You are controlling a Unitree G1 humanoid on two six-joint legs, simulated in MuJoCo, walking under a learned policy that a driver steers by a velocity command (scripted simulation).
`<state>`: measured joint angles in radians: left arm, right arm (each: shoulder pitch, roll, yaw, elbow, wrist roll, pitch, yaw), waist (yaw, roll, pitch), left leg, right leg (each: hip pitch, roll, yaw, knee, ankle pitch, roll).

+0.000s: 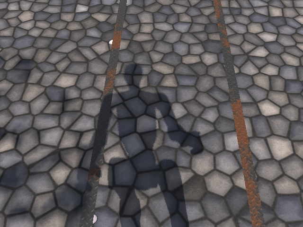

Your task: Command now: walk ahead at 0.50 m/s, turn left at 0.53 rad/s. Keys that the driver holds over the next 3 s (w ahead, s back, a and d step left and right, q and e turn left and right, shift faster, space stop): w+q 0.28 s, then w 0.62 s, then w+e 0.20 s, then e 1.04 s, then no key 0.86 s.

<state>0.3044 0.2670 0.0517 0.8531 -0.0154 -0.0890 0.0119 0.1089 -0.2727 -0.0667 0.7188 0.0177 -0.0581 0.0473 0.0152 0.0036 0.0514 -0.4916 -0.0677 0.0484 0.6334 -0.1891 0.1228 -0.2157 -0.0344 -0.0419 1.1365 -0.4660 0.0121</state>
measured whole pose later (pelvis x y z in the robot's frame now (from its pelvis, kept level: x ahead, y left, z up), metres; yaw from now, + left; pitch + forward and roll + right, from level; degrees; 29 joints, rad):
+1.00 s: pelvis +0.53 +0.09 +0.01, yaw +15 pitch +2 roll -1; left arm 0.37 0.30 0.04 0.86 -0.03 -0.07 -0.01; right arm 0.11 -0.25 -0.04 0.66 0.00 -0.09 0.02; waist 0.05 -0.02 0.01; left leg -0.42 -0.01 0.04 0.55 -0.18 0.05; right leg -0.30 -0.01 0.06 1.05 -0.46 -0.02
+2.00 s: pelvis +0.78 +0.17 +0.02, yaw -18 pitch +2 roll -1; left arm 0.19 0.35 0.10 0.62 -0.01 0.06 0.02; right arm 0.19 -0.26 -0.06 0.72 -0.02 0.00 -0.03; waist -0.01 -0.05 0.02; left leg -0.29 0.02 0.00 0.49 -0.24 0.00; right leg -0.58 0.11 0.11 1.12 -0.41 0.05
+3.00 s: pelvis +0.77 +0.15 +0.02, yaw -30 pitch -2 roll +0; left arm 0.19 0.23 0.05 0.88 0.01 0.02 0.02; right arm 0.20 -0.23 -0.02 0.86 -0.01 -0.01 -0.03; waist 0.00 0.00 0.04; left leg -0.20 0.02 0.01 0.52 -0.29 -0.01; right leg -0.22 0.02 0.03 0.52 -0.27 0.00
